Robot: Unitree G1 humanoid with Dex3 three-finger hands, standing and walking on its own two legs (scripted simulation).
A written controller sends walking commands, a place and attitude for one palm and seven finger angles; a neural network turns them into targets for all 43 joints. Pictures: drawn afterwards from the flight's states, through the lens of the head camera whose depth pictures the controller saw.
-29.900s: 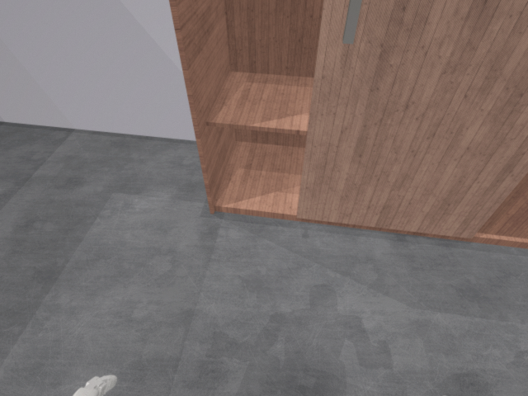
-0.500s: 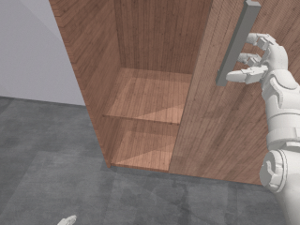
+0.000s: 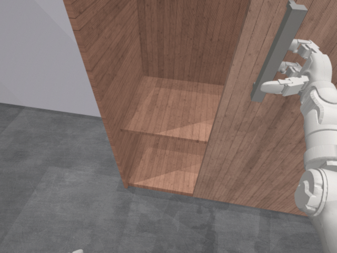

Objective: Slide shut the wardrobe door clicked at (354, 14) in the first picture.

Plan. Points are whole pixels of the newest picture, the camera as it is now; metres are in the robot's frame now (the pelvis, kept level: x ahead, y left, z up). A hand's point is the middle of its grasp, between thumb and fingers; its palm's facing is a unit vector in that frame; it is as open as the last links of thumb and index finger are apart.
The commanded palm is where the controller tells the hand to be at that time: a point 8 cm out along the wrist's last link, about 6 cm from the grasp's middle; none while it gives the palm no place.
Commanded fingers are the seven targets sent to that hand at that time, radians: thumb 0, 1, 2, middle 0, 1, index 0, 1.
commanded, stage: slide the fingers in behind the handle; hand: right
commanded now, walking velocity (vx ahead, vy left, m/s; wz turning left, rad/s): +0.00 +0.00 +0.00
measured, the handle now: (271, 56) +0.53 -0.16 +0.23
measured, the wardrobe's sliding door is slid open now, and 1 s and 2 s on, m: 0.41 0.41 0.41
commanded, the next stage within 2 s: move the hooked fingers beside the handle in 0.42 s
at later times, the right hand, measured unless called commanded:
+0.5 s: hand (283, 78) +0.45 -0.17 +0.22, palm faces +0.06 +1.00 -0.02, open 14.2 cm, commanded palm +0.43 -0.21 +0.22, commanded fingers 0.00 0.50 -0.30 0.30 1.20 0.30 1.20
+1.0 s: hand (283, 76) +0.46 -0.17 +0.22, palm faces +0.05 +1.00 +0.00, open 14.0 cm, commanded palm +0.43 -0.22 +0.22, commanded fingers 0.00 0.50 -0.30 0.30 1.20 0.30 1.20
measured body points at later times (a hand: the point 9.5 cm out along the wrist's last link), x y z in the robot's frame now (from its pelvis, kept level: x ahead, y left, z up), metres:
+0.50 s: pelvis +0.00 +0.00 +0.00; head +0.00 +0.00 +0.45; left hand +0.12 +0.24 -0.11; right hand +0.44 -0.22 +0.23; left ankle -0.02 +0.11 -0.74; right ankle -0.01 -0.11 -0.74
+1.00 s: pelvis -0.01 +0.00 +0.00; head +0.01 +0.01 +0.45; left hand +0.07 +0.26 -0.12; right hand +0.45 -0.23 +0.23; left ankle -0.02 +0.11 -0.74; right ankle -0.01 -0.11 -0.74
